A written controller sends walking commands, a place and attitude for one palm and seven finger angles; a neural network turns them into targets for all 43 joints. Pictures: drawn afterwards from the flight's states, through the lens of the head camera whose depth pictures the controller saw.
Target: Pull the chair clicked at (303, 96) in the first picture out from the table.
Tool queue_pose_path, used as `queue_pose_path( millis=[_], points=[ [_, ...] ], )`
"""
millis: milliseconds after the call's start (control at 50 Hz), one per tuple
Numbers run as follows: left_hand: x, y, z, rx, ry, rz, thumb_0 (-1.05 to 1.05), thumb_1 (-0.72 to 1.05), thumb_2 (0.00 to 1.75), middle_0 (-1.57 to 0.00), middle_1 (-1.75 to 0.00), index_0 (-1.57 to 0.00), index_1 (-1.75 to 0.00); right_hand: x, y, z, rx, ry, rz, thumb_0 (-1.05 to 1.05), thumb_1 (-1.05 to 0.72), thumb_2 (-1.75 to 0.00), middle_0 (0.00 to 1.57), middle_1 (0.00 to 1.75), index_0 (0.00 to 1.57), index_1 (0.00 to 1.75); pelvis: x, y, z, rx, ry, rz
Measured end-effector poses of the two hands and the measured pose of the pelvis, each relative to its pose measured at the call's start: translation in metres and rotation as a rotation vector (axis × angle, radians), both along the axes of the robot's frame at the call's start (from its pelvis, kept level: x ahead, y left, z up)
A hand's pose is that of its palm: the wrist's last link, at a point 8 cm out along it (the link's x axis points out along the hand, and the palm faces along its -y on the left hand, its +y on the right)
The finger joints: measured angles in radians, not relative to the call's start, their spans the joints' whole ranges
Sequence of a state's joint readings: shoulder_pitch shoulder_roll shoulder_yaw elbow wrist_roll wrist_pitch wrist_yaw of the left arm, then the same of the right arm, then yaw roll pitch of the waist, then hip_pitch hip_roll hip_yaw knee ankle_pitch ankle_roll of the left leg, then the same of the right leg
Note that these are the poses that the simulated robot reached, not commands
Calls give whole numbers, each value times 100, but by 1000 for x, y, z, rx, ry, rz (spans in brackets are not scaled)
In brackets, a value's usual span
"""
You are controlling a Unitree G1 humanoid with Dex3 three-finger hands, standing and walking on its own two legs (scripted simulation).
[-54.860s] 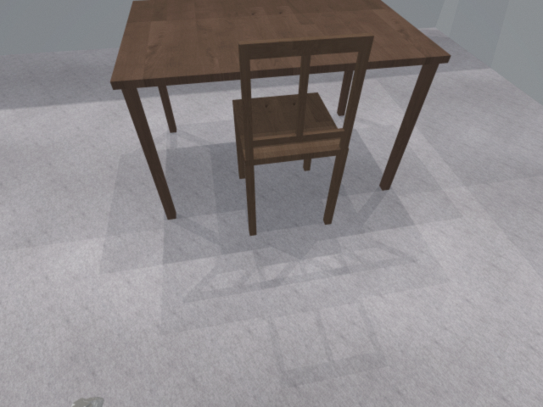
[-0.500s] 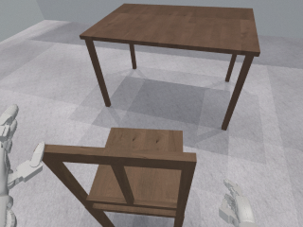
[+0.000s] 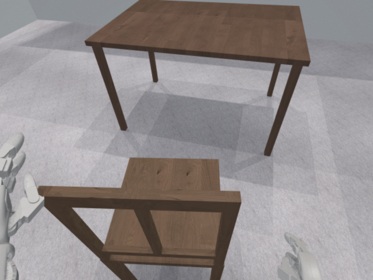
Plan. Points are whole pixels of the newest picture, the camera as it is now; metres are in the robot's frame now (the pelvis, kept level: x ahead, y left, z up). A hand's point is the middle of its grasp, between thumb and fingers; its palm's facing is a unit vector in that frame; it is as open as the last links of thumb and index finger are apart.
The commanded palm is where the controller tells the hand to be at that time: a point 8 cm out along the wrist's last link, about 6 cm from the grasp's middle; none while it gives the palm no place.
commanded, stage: step back with the hand held close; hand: left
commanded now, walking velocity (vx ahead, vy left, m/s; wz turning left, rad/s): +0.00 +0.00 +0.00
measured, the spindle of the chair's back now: (150, 231) +0.24 +0.13 -0.08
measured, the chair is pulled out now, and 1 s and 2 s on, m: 0.77 0.77 0.77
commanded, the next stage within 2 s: none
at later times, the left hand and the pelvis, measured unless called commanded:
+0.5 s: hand (19, 223) +0.14 +0.27 +0.16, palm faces +0.43 -0.74 -0.52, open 7.4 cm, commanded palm +0.10 +0.30 +0.18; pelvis -0.05 +0.01 +0.00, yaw -1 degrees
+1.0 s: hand out of the picture +0.11 +0.27 +0.16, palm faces +0.47 -0.74 -0.49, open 7.4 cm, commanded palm +0.05 +0.31 +0.18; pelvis -0.09 +0.01 -0.01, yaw +0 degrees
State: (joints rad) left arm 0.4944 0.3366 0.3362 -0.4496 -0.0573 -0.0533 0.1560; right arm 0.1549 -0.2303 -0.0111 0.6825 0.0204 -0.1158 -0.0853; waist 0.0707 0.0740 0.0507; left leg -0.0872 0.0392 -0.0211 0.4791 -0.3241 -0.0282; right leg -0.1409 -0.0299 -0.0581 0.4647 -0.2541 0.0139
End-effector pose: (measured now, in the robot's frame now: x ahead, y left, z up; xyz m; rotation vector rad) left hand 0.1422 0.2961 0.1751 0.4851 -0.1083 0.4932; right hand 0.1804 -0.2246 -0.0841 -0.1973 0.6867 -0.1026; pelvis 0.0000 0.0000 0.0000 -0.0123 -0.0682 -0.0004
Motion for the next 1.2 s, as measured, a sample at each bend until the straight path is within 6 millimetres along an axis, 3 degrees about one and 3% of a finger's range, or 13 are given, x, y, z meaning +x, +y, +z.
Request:
queue_pose_path(
  millis=[160, 240, 340, 500, 680, 780, 940, 1200],
  points=[
    [4, 11, 19, 61, -59, -22, 2, 89, 90, -21, -30, -21, -31, 3, 14, 5, 23, -13, 21, 1, -90, -90, 20, 30, 20, 30, -9, 5, 1, -3, 24, -10],
    [3, 10, 12, 73, 6, -45, 1, 89, 90, -21, -30, -21, -31, -5, 14, 4, 32, -1, -16, 1, -90, -90, 20, 30, 20, 30, -16, 10, 1, 3, 47, -21],
    [-10, 4, -1, 67, 87, -79, 1, 89, 90, -21, -30, -21, -31, -24, 9, 0, 23, 30, -58, 1, -90, -90, 20, 30, 20, 30, -27, 12, 0, 12, 62, -24],
    [-40, 4, 11, 115, 26, -50, 2, 89, 90, -21, -30, -21, -31, -58, 3, -10, 11, 58, -68, 1, -90, -90, 20, 30, 20, 30, -48, 5, -5, 11, 66, -14],
    [-61, 8, 0, 85, 2, -45, 1, 89, 90, -21, -30, -21, -31, -93, -5, -9, -30, 48, -83, 1, -90, -90, 20, 30, 20, 30, -74, 9, -10, 5, 76, -17],
    [-68, 12, 4, 119, -21, -59, 2, 89, 90, -21, -30, -21, -31, -108, -4, -5, -41, 32, -87, 1, -90, -90, 20, 30, 20, 30, -82, 9, -10, -1, 77, -10],
    [-78, 12, 8, 142, -71, -58, 1, 89, 90, -21, -30, -21, -31, -114, -2, -6, -44, 24, -57, 1, -90, -90, 20, 30, 20, 30, -89, 8, -13, -5, 81, -7],
    [-74, 11, 10, 178, -95, -86, 1, 89, 90, -21, -30, -21, -31, -107, 1, -9, -53, 28, -44, 1, -90, -90, 20, 30, 20, 30, -90, 8, -16, -9, 106, -2]
  ],
)
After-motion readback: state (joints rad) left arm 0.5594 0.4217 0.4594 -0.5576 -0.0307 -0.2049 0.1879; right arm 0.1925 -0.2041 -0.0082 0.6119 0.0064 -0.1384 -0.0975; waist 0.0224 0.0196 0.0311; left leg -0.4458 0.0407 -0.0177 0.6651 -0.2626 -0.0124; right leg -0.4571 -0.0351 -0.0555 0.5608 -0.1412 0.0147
